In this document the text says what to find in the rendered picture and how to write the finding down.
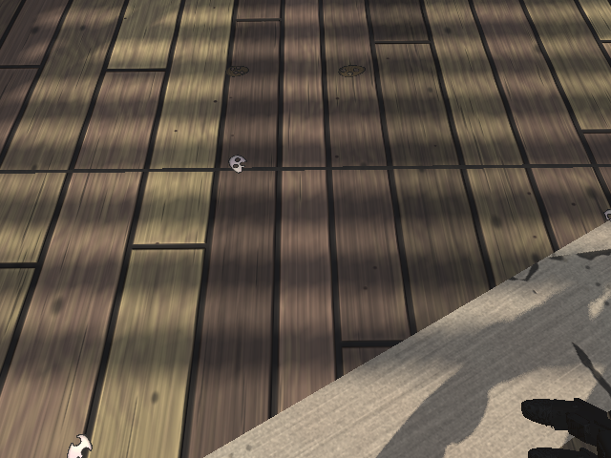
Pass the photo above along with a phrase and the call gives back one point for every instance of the robot right hand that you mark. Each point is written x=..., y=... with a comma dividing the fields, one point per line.
x=586, y=422

